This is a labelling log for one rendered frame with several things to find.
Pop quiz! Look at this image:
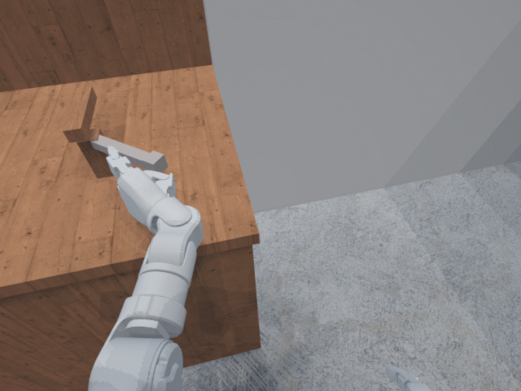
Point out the tap lever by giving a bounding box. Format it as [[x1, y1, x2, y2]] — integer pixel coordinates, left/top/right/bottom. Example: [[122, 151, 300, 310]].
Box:
[[90, 135, 168, 173]]

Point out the right robot hand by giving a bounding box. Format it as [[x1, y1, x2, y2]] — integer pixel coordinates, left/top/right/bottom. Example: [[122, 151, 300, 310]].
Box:
[[386, 366, 431, 391]]

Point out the robot left forearm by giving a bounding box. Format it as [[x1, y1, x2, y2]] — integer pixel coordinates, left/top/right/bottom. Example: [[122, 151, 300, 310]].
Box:
[[88, 197, 204, 391]]

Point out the counter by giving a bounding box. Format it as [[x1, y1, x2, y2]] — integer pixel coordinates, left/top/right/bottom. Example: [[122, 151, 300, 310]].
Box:
[[0, 0, 261, 391]]

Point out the left robot hand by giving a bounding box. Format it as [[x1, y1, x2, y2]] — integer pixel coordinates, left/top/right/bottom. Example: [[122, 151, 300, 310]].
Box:
[[106, 146, 176, 227]]

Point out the robot left upper arm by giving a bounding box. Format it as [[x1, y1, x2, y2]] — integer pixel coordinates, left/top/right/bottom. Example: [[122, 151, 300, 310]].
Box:
[[90, 337, 183, 391]]

